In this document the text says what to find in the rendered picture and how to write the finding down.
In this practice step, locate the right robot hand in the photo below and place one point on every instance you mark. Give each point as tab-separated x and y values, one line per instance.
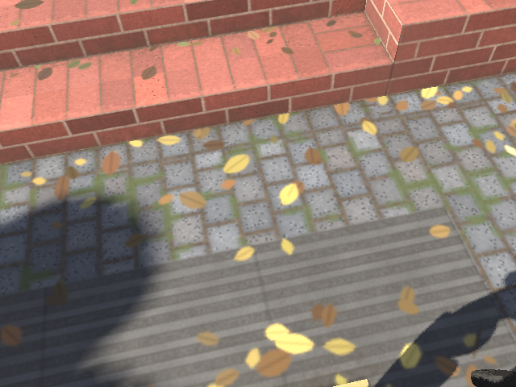
493	378

